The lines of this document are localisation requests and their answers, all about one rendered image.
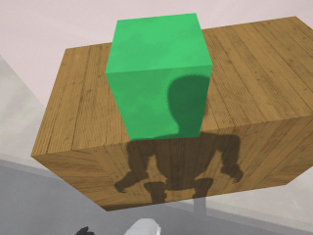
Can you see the carton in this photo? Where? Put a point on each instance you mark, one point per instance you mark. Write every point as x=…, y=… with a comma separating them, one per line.
x=159, y=71

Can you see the robot left thigh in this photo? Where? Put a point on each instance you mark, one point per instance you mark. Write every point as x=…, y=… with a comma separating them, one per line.
x=144, y=226

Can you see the pedestal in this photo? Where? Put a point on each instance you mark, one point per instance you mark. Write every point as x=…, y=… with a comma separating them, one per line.
x=256, y=130

